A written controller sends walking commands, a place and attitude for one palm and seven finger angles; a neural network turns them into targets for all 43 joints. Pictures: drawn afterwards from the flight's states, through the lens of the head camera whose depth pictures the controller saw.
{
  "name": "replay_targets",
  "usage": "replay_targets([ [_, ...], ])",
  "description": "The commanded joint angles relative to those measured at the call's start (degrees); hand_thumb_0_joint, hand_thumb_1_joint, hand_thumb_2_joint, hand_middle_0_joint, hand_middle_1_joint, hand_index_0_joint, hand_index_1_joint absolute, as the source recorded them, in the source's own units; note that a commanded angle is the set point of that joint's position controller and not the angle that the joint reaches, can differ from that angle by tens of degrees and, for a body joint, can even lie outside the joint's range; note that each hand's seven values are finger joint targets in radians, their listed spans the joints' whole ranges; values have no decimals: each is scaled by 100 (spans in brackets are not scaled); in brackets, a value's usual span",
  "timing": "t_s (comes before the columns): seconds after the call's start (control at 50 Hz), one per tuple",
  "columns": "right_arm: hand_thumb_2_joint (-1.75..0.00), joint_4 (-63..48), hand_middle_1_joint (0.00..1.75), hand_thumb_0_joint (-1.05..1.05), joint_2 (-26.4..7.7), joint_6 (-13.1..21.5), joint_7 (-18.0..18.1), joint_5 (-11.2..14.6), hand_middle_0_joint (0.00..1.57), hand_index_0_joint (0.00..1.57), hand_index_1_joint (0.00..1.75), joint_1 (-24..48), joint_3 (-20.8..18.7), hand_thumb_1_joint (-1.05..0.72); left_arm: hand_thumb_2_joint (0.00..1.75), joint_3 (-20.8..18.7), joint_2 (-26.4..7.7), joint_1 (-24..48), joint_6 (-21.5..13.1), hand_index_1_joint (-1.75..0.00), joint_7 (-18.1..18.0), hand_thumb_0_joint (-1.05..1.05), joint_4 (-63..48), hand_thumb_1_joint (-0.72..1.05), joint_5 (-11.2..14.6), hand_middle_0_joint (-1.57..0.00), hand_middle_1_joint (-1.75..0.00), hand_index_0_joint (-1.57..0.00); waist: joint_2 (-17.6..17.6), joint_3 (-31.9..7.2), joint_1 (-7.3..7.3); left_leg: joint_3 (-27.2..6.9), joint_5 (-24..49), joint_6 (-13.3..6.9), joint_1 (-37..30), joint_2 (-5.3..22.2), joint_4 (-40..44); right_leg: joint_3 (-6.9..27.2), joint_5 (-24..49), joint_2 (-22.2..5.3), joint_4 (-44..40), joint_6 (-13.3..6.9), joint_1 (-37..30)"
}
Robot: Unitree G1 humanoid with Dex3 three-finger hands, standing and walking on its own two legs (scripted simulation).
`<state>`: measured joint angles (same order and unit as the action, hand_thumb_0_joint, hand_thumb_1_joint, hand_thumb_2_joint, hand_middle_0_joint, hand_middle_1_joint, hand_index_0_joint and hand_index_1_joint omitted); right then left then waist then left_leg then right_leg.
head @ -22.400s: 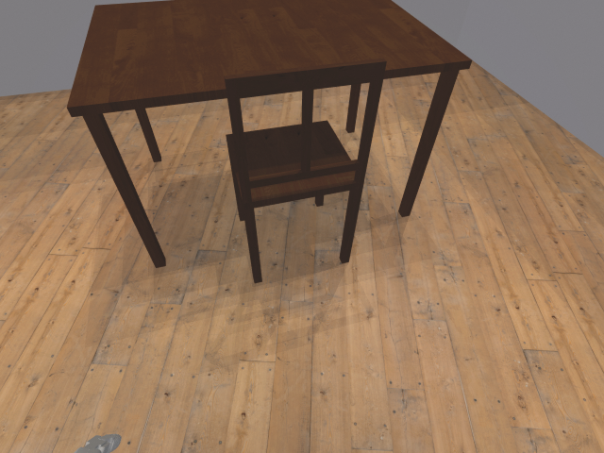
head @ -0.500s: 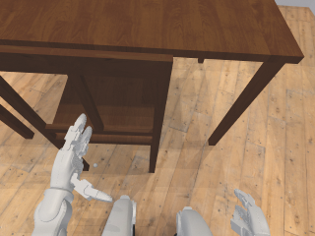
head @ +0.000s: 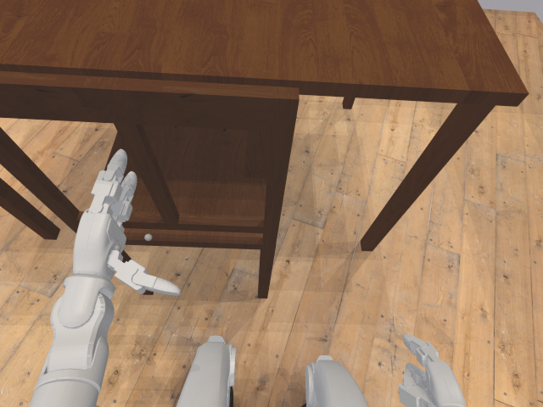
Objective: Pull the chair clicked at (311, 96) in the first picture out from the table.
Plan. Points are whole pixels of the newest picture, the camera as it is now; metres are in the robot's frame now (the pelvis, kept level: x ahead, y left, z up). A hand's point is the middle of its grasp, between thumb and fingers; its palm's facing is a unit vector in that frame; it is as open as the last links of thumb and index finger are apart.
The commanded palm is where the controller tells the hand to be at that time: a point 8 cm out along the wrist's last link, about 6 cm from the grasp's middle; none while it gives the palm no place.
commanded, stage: push the fingers through the gap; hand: left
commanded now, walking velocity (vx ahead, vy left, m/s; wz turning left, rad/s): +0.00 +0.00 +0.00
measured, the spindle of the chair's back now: (154, 180) +0.44 +0.20 +0.03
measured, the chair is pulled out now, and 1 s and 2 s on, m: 0.00 0.00 0.00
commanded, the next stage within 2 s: hook a spindle and tug to test in 1.28 s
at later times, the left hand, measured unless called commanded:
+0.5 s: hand (158, 225) +0.36 +0.18 +0.03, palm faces -0.02 -1.00 -0.01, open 16.9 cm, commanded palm +0.35 +0.23 +0.04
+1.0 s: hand (162, 186) +0.41 +0.18 +0.05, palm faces +0.02 -1.00 -0.05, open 17.0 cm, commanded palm +0.38 +0.22 +0.04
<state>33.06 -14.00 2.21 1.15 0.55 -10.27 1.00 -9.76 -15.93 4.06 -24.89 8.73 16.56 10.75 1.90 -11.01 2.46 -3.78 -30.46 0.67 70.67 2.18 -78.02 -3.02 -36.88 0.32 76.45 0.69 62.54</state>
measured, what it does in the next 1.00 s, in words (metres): stands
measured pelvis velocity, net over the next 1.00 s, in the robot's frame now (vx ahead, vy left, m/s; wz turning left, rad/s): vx -0.01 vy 0.01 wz -0.02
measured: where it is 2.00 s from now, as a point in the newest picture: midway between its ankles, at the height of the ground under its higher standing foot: outside the picture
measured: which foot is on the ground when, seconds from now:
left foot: down 0.00-1.00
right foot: down 0.00-1.00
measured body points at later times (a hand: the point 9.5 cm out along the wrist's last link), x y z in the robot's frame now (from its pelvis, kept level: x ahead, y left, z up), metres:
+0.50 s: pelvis +0.00 +0.01 +0.01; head +0.11 +0.03 +0.45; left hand +0.35 +0.23 +0.04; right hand +0.13 -0.25 -0.09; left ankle +0.05 +0.12 -0.60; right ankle +0.00 -0.13 -0.60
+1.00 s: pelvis -0.01 +0.01 +0.01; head +0.11 +0.03 +0.44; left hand +0.40 +0.23 +0.05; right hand +0.09 -0.25 -0.10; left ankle +0.05 +0.12 -0.60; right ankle +0.00 -0.13 -0.60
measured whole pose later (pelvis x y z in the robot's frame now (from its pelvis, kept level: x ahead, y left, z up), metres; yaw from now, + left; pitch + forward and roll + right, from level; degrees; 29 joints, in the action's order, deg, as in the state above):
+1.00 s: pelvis -0.01 +0.01 +0.01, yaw -1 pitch +23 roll -4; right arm 35.5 -13.5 -1.1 0.5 -0.2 -14.5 0.7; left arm -13.1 -17.0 23.8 -26.0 6.6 37.0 8.1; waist 1.9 -10.3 5.0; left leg -2.4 -28.6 0.0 70.0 2.6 -75.0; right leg -1.7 -34.3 0.6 73.3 1.4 62.5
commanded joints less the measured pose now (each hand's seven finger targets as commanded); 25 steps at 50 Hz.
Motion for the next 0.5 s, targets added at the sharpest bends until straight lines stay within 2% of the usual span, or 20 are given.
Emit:
replay_targets([
  [0.0, -90, -969, 30, 0, -997, 74, 113, 123, 20, 20, 30, -146, -370, -90, 30, -261, -555, 594, 548, -8, 399, 0, -458, -50, 249, -6, -8, -6, -87, -1973, 38, 253, 1109, -238, -2052, -155, 1220, 86, 1572, 103, -1486, -187, -943],
  [0.04, -90, -1005, 30, 0, -906, 148, 158, 89, 20, 20, 30, -180, -396, -90, 30, -308, -737, 1148, 265, -8, 346, 0, -1604, -50, 318, -6, -8, -6, 255, -2657, 4, 216, 1744, -236, -2635, -119, 1193, 101, 2108, 92, -1396, -189, -1109],
  [0.06, -90, -980, 30, 0, -855, 210, 167, 57, 20, 20, 30, -201, -396, -90, 30, -438, -902, 1287, 36, -8, 235, 0, -2076, -50, 341, -6, -8, -6, 459, -2800, -44, 171, 2070, -211, -2927, -97, 1200, 78, 2285, 95, -1350, -207, -1127],
  [0.08, -90, -921, 30, 0, -841, 265, 178, 21, 20, 20, 30, -229, -380, -90, 30, -551, -1073, 1358, -196, -8, 90, 0, -2358, -50, 313, -6, -8, -6, 492, -2868, -24, 121, 2306, -203, -3088, -67, 1161, 53, 2354, 131, -1274, -216, -1004],
  [0.1, -90, -822, 30, 0, -795, 308, 177, -14, 20, 20, 30, -276, -378, -90, 30, -505, -1022, 1394, -387, -8, -42, 0, -2450, -50, 269, -6, -8, -6, 573, -2867, 5, 92, 2483, -181, -3262, -52, 1161, 42, 2390, 142, -1250, -217, -858],
  [0.12, -90, -695, 30, 0, -765, 336, 164, -53, 20, 20, 30, -303, -368, -90, 30, -619, -1044, 1250, -541, -8, -181, 0, -2243, -50, 242, -6, -8, -6, 513, -2693, 11, 53, 2527, -158, -3223, -35, 1137, 7, 2346, 150, -1205, -218, -737],
  [0.14, -90, -609, 30, 0, -745, 340, 131, -76, 20, 20, 30, -286, -352, -90, 30, -468, -844, 1217, -626, -8, -253, 0, -1908, -50, 179, -6, -8, -6, 457, -2385, 100, 35, 2369, -149, -3025, -41, 1112, -36, 2184, 151, -1179, -208, -583],
  [0.18, -90, -462, 30, 0, -795, 298, 88, -109, 20, 20, 30, -319, -348, -90, 30, -528, -823, 1152, -594, -8, -314, 0, -908, -50, 15, -6, -8, -6, 209, -1790, 201, 44, 1876, -169, -2392, -57, 1033, -57, 1870, 163, -1156, -201, -364],
  [0.2, -90, -443, 30, 0, -815, 256, 68, -91, 20, 20, 30, -320, -352, -90, 30, -352, -648, 1244, -529, -8, -249, 0, -429, -50, -83, -6, -8, -6, 51, -1509, 305, 60, 1515, -158, -2188, -61, 1046, -71, 1627, 164, -1178, -186, -195],
  [0.22, -90, -439, 30, 0, -859, 210, 57, -71, 20, 20, 30, -320, -360, -90, 30, -236, -539, 1344, -434, -8, -157, 0, -72, -50, -107, -6, -8, -6, -34, -1335, 342, 73, 1161, -162, -2014, -78, 1083, -62, 1396, 160, -1234, -181, -127],
  [0.24, -90, -489, 30, 0, -897, 175, 45, -44, 20, 20, 30, -310, -361, -90, 30, -129, -449, 1338, -304, -8, -46, 0, 192, -50, -118, -6, -8, -6, 35, -1252, 301, 91, 879, -153, -1938, -104, 1159, -54, 1197, 152, -1289, -198, -112],
  [0.26, -90, -550, 30, 0, -929, 144, 44, -14, 20, 20, 30, -310, -368, -90, 30, -49, -376, 1367, -160, -8, 78, 0, 319, -50, -86, -6, -8, -6, 26, -1302, 293, 122, 788, -166, -1972, -119, 1208, -40, 1164, 139, -1362, -205, -183],
  [0.28, -90, -619, 30, 0, -957, 112, 47, 22, 20, 20, 30, -343, -372, -90, 30, -54, -401, 1342, -39, -8, 185, 0, 371, -50, -54, -6, -8, -6, 110, -1384, 221, 129, 839, -167, -2058, -127, 1273, -31, 1202, 139, -1392, -232, -279],
  [0.3, -90, -668, 30, 0, -973, 89, 56, 43, 20, 20, 30, -329, -375, -90, 30, -25, -408, 1568, 35, -8, 270, 0, 199, -50, 5, -6, -8, -6, 217, -1637, 211, 144, 916, -166, -2235, -129, 1302, -12, 1283, 116, -1430, -229, -361],
  [0.32, -90, -688, 30, 0, -980, 77, 75, 51, 20, 20, 30, -356, -401, -90, 30, -151, -571, 1712, 66, -8, 306, 0, -59, -50, 55, -6, -8, -6, 326, -1899, 154, 124, 1152, -154, -2477, -104, 1321, -10, 1444, 114, -1418, -241, -444],
  [0.36, -90, -745, 30, 0, -942, 87, 94, 34, 20, 20, 30, -378, -418, -90, 30, -312, -756, 1926, -40, -8, 242, 0, -792, -50, 144, -6, -8, -6, 590, -2539, 53, 79, 1748, -133, -3064, -72, 1324, -5, 1795, 112, -1383, -252, -588],
  [0.4, -90, -695, 30, 0, -904, 125, 104, -6, 20, 20, 30, -409, -414, -90, 30, -566, -1053, 2202, -280, -8, 28, 0, -1347, -50, 152, -6, -8, -6, 777, -2871, 15, -10, 2292, -97, -3463, -31, 1306, -24, 2046, 128, -1280, -258, -569],
  [0.42, -90, -650, 30, 0, -856, 137, 93, -31, 20, 20, 30, -409, -401, -90, 30, -512, -962, 2172, -388, -8, -87, 0, -1386, -50, 120, -6, -8, -6, 791, -2780, 61, -36, 2378, -78, -3548, -20, 1304, -52, 2060, 141, -1271, -250, -494],
  [0.44, -90, -589, 30, 0, -843, 141, 88, -56, 20, 20, 30, -412, -387, -90, 30, -561, -972, 2228, -472, -8, -205, 0, -1298, -50, 110, -6, -8, -6, 634, -2651, 106, -40, 2324, -89, -3415, -28, 1269, -61, 2044, 141, -1267, -232, -479],
  [0.48, -90, -467, 30, 0, -857, 118, 81, -92, 20, 20, 30, -440, -364, -90, 30, -790, -1151, 2192, -546, -8, -376, 0, -652, -50, -32, -6, -8, -6, 390, -2195, 155, -35, 2022, -105, -2888, -39, 1218, -69, 1875, 165, -1218, -231, -391],
])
